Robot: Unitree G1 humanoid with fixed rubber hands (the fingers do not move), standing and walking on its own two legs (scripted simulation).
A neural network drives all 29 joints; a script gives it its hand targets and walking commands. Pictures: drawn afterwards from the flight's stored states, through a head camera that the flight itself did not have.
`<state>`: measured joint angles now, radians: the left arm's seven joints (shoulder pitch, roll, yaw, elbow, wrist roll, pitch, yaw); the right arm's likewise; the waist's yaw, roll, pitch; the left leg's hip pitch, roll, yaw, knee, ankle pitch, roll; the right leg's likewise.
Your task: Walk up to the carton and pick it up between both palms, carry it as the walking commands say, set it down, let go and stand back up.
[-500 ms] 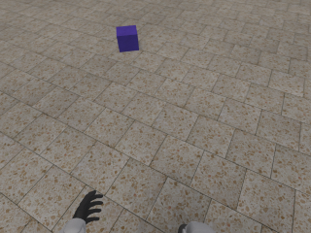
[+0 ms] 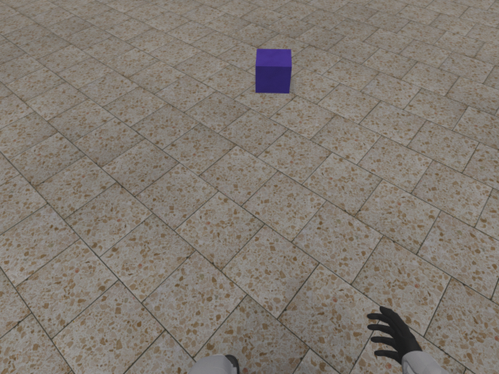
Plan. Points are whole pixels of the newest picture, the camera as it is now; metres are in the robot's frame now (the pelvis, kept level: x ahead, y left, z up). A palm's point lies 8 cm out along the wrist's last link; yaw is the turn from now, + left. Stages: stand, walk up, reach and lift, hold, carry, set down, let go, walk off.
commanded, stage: walk up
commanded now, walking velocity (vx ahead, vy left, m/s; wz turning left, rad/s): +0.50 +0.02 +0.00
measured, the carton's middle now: (273, 71) +1.91 +0.12 -0.66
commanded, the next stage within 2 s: none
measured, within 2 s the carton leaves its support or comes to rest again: neither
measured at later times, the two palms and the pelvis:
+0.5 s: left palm (201, 213) +0.42 +0.19 -0.10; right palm out of the picture +0.10 -0.24 -0.12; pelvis +0.23 -0.02 +0.01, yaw +0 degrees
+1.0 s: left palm (169, 251) +0.33 +0.24 -0.11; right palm (364, 149) +0.66 -0.19 -0.10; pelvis +0.46 +0.02 +0.01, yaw +1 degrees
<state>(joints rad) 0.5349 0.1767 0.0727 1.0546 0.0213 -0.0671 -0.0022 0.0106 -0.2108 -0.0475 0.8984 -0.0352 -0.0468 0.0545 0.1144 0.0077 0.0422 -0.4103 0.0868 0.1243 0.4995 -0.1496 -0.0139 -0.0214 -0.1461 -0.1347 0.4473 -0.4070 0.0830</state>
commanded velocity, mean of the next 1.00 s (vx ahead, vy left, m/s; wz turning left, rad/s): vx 0.50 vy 0.03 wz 0.00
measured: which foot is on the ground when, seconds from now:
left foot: down 0.00-0.52, up 0.54-1.00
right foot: down 0.00-0.00, up 0.02-0.50, down 0.52-1.00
